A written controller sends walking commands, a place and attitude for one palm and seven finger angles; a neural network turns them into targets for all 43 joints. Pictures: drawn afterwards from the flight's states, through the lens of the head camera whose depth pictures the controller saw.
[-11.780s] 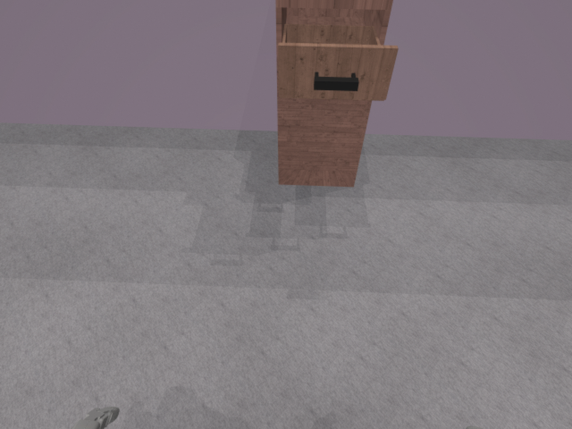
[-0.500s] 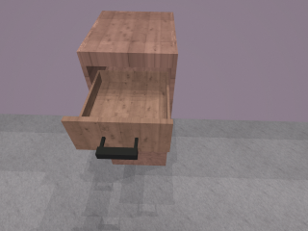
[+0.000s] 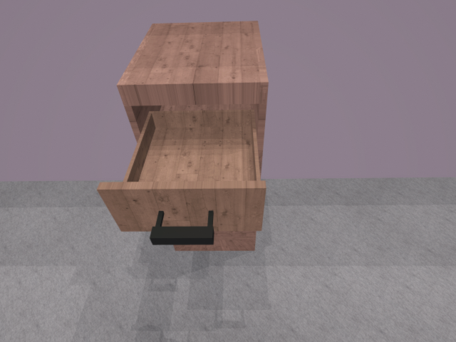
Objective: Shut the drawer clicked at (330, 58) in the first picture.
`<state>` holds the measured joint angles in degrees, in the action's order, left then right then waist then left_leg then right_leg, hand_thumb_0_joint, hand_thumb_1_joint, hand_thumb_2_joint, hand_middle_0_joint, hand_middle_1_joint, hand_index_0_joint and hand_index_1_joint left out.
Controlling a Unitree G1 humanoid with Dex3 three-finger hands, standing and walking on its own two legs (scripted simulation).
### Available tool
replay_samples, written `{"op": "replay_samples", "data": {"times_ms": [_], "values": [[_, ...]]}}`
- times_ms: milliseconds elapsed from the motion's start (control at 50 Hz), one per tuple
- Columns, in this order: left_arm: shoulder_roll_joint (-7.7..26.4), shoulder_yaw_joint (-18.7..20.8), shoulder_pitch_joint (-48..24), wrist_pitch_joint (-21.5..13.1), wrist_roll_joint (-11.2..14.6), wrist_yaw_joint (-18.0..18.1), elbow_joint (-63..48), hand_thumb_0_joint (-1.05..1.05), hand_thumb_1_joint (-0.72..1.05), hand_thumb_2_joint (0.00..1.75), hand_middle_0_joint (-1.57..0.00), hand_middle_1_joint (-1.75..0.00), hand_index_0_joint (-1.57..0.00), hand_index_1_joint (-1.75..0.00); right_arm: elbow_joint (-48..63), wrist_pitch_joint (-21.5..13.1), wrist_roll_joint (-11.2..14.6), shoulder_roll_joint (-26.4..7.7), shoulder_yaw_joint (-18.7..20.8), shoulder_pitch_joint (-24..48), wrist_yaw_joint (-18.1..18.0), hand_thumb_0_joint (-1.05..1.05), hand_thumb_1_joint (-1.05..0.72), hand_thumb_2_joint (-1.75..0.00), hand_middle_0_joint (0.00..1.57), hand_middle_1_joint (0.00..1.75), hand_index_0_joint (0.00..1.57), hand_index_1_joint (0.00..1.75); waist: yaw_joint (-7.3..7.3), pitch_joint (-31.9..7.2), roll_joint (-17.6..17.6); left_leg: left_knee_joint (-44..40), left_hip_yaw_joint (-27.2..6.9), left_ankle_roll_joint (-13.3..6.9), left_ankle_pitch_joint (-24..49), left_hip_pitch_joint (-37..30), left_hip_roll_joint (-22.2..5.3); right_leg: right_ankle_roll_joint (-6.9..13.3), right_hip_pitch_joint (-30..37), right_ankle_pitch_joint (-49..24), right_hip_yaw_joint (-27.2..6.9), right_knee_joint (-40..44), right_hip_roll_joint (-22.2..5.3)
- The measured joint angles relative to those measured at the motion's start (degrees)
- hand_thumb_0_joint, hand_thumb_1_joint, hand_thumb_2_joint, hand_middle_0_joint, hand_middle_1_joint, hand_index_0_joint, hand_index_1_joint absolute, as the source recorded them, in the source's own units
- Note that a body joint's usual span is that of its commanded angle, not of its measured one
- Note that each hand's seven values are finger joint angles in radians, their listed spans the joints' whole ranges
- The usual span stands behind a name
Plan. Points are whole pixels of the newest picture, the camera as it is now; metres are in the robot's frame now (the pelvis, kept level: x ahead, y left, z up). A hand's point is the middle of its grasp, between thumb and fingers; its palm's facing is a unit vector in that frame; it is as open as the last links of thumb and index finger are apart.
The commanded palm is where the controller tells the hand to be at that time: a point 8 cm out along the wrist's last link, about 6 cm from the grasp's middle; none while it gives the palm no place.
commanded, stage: look again from close up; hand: left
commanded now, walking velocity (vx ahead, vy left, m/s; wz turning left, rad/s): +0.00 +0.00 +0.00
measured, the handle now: (184, 225) +0.36 +0.11 -0.02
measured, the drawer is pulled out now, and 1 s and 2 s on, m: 0.29 0.29 0.29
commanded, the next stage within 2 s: shuffle to correct the standing spot in 0.26 s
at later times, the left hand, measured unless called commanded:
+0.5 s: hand out of the picture +0.04 +0.17 -0.17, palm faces +0.01 -0.98 -0.21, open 7.4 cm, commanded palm none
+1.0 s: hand out of the picture +0.03 +0.09 -0.17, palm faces +0.03 -0.98 -0.18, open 7.4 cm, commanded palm none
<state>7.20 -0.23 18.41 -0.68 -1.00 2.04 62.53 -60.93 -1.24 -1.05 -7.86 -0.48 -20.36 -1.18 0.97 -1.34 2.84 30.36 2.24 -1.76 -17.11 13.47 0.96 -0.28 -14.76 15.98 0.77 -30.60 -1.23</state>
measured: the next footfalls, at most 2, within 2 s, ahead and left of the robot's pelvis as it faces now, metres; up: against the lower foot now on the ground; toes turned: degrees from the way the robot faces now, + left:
left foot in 1.02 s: +0.08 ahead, +0.05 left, +0.00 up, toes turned +0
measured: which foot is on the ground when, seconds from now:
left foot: down 0.00-0.76, up 0.78-1.00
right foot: down 0.00-1.00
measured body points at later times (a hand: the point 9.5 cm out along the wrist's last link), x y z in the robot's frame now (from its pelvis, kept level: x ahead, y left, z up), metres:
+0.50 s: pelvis +0.03 +0.00 +0.00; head +0.05 -0.01 +0.45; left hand +0.04 +0.22 -0.15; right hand +0.04 -0.22 -0.16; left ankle -0.01 +0.10 -0.73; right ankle +0.00 -0.13 -0.73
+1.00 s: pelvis +0.05 -0.07 +0.00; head +0.08 -0.08 +0.45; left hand +0.03 +0.14 -0.16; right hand +0.10 -0.31 -0.16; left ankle +0.04 +0.04 -0.73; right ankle +0.00 -0.13 -0.73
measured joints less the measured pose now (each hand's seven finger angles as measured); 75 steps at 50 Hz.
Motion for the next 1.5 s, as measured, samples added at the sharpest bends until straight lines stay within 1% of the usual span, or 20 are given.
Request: {"op": "replay_samples", "data": {"times_ms": [100,420,540,660,760,780,820,860,900,960,1020,1040,1140,1240,1260,1300,1340,1400,1460,1500], "values": [[0.76,-0.05,-1.2,-0.27,0.17,0.05,-1.22,0.01,0.91,0.89,-0.2,-0.3,-0.2,-0.3,-0.43,-0.28,0.08,-0.99,-0.48,0.88,-0.18,0.02,-0.92,-0.9,0.2,0.3,0.2,0.3,-0.69,0.33,-0.29,-1.95,0.45,-0.44,0.21,-1.86,0.83,-0.62,1.16,0.45,-0.51,0.59,-0.77],[1.54,-0.14,-2.77,0.45,0.39,0.06,-0.81,0.01,0.92,0.89,-0.2,-0.3,-0.2,-0.3,-1.58,-0.63,0.32,-1.78,-0.64,4.22,-0.59,0.01,-0.91,-0.9,0.2,0.3,0.2,0.3,-0.8,3.13,-2.02,-4.91,0.4,-0.18,-0.05,-5.48,0.94,-0.65,4.25,1.34,-0.5,2.39,-0.82],[1.51,0.07,-2.12,1.46,0.11,-0.31,-0.42,0.01,0.91,0.89,-0.2,-0.3,-0.2,-0.3,-2.06,-0.05,0.08,-1.28,-0.3,4.72,-0.85,0.01,-0.91,-0.9,0.2,0.3,0.2,0.3,-0.73,3.21,-2.73,-4.79,0.49,0.28,-0.73,-6.25,0.55,-0.18,4.53,2.34,-0.58,1.46,-0.43],[1.83,0.85,-1.31,2.76,-0.53,-1.03,-1.25,0.01,0.91,0.89,-0.2,-0.3,-0.2,-0.3,-1.72,0.76,-0.29,-0.74,0.57,4.34,-1.44,0.01,-0.9,-0.9,0.2,0.3,0.2,0.3,-0.59,3.3,-3.38,-3.4,0.65,1.46,-1.93,-5.56,-0.21,1.15,2.65,4.68,-0.67,-2.2,0.3],[1.53,1.56,-0.78,2.5,-0.78,-1.37,-2.45,0.01,0.91,0.89,-0.2,-0.3,-0.2,-0.3,-1.83,1.64,-0.34,-1.65,1.55,3.87,-1.68,0.01,-0.9,-0.9,0.21,0.3,0.2,0.3,-0.4,3.46,-1.44,-0.08,-0.6,3.19,-3.67,-3.64,-2.71,3.3,2.31,5.61,0.92,-2.71,2.63],[1.54,1.66,-0.7,2.28,-0.82,-1.33,-2.76,0.01,0.91,0.89,-0.2,-0.3,-0.2,-0.3,-1.82,1.87,-0.23,-1.81,1.68,3.94,-1.73,0.01,-0.9,-0.9,0.21,0.3,0.2,0.3,-0.27,3.62,-1.31,1.9,-0.29,2.82,-3.81,-2.58,-3.25,3.79,2.35,5.7,1.38,-2.68,2.99],[1.64,1.87,-0.76,1.93,-0.99,-1.05,-3.3,0.01,0.91,0.89,-0.2,-0.3,-0.2,-0.3,-1.89,2.41,0.06,-1.88,1.86,4.3,-1.84,0.01,-0.9,-0.9,0.21,0.3,0.2,0.3,-0.38,4.13,-1.73,9.34,0.06,2.29,-9.51,0.49,-3.49,4.92,2.92,5.61,2.35,-1.98,3.41],[1.66,1.96,-0.75,1.64,-1.04,-0.6,-3.68,0.01,0.9,0.89,-0.2,-0.3,-0.2,-0.3,-1.91,2.71,0.23,-1.82,1.95,5.12,-1.91,0.01,-0.9,-0.9,0.2,0.3,0.2,0.3,-1.15,4.72,-2.64,16.65,0.33,2.06,-13.17,3.43,-3.1,5.83,3.91,4.83,2.69,-0.33,3.85],[1.4,1.64,-0.6,1.05,-0.89,-0.24,-3.37,0.01,0.9,0.89,-0.2,-0.3,-0.2,-0.3,-1.75,2.57,0.46,-1.9,1.9,6.45,-1.79,0.01,-0.9,-0.9,0.2,0.3,0.2,0.3,-1.77,5.34,-3.32,19.34,0.65,2.14,-13.85,5.0,-2.53,6.23,5.1,3.67,2.57,1.71,4.37],[0.64,0.69,-0.05,0.47,-0.62,0.02,-2.31,0.01,0.9,0.89,-0.2,-0.3,-0.2,-0.3,-1.0,1.9,0.87,-1.99,1.53,8.51,-1.49,0.01,-0.91,-0.9,0.2,0.3,0.2,0.3,-2.04,5.57,-3.47,12.91,1.21,2.35,-9.97,4.09,-1.76,6.44,6.49,2.43,2.1,3.93,5.23],[-0.11,-0.16,0.37,0.42,0.02,0.01,-1.38,0.01,0.9,0.89,-0.2,-0.3,-0.2,-0.3,-0.19,0.96,1.11,-1.82,0.88,9.62,-1.28,0.01,-0.91,-0.9,0.2,0.3,0.2,0.3,-1.59,5.35,-2.39,0.33,1.44,2.13,1.12,-0.1,-1.49,6.36,7.12,3.11,2.33,3.03,6.43],[-0.01,-0.28,0.1,0.58,0.24,-0.01,-1.02,0.01,0.9,0.89,-0.2,-0.3,-0.2,-0.3,-0.33,0.78,1.11,-1.3,0.75,9.95,-1.32,0.01,-0.91,-0.9,0.2,0.3,0.2,0.3,-1.52,5.51,-2.78,-1.13,1.64,1.74,3.01,-1.15,-1.21,6.3,7.34,3.78,2.3,2.09,6.22],[-0.18,-0.61,-0.79,0.98,0.12,0.67,-0.83,0.01,0.91,0.89,-0.2,-0.3,-0.2,-0.3,-0.36,1.32,1.0,-0.88,0.27,10.01,-1.74,0.0,-0.94,-0.9,0.2,0.3,0.2,0.3,-2.33,4.23,-3.3,-3.64,2.31,0.89,2.57,-3.37,-0.58,5.89,9.26,2.81,1.59,4.37,5.65],[0.36,-0.86,-0.81,0.42,0.36,0.54,-1.06,0.02,0.92,0.89,-0.2,-0.3,-0.2,-0.3,-0.38,1.32,0.84,-1.54,0.08,9.3,-1.6,0.0,-0.95,-0.9,0.2,0.3,0.2,0.3,-1.99,4.19,-2.31,-6.23,2.25,0.96,4.36,-3.99,-0.5,5.86,9.86,1.05,1.59,6.89,5.68],[0.27,-0.71,-0.71,-0.19,0.13,0.94,-1.06,0.02,0.92,0.89,-0.2,-0.3,-0.2,-0.3,-0.26,1.28,0.82,-1.81,0.12,9.09,-1.39,0.0,-0.95,-0.9,0.2,0.3,0.2,0.3,-1.99,4.16,-1.88,-4.45,2.33,1.07,4.27,-2.86,-0.93,5.47,9.55,0.53,1.63,7.35,5.91],[0.18,-0.11,-0.01,-1.23,-0.15,1.65,-2.03,0.01,0.91,0.89,-0.2,-0.3,-0.2,-0.3,1.3,1.56,0.78,-2.13,0.51,8.53,-0.98,0.0,-0.94,-0.9,0.2,0.3,0.2,0.3,-1.57,4.33,-1.42,2.57,0.47,0.82,-0.22,0.52,-0.96,4.43,8.54,-0.71,1.46,7.71,6.32],[0.47,0.18,0.72,-1.65,-0.19,1.83,-3.05,0.01,0.91,0.89,-0.2,-0.3,-0.2,-0.3,2.69,1.43,0.91,-2.25,0.89,7.78,-0.81,0.0,-0.93,-0.9,0.2,0.3,0.2,0.3,-1.08,4.46,-1.54,6.2,-0.21,0.57,-2.08,2.18,-0.75,4.4,7.57,-1.63,0.98,7.17,6.38],[1.47,-0.07,1.45,-1.2,-0.14,1.3,-4.11,0.01,0.91,0.89,-0.2,-0.3,-0.2,-0.3,3.95,1.36,0.98,-2.53,1.07,5.95,-0.49,0.0,-0.92,-0.9,0.2,0.3,0.2,0.3,-0.33,3.51,-1.84,3.57,-0.13,0.56,-0.8,1.17,-0.35,5.72,6.31,0.09,0.27,4.74,5.92],[2.08,-0.39,0.36,-0.11,0.02,0.78,-4.24,0.01,0.9,0.89,-0.2,-0.3,-0.2,-0.3,3.28,1.52,0.66,-2.81,1.03,3.88,-0.37,0.01,-0.92,-0.9,0.2,0.3,0.2,0.3,0.65,2.55,-0.61,0.61,-1.3,0.64,1.95,-0.38,-0.63,5.07,5.56,1.95,1.68,1.4,5.88],[2.45,-0.25,-0.24,0.24,0.06,0.69,-4.54,0.01,0.9,0.89,-0.2,-0.3,-0.2,-0.3,2.33,2.02,0.36,-2.31,0.5,2.73,-0.09,0.01,-0.91,-0.9,0.2,0.3,0.2,0.3,0.2,1.84,-1.12,1.13,-0.97,0.14,1.63,-0.51,-0.07,4.43,5.77,1.91,1.43,1.15,5.27]]}}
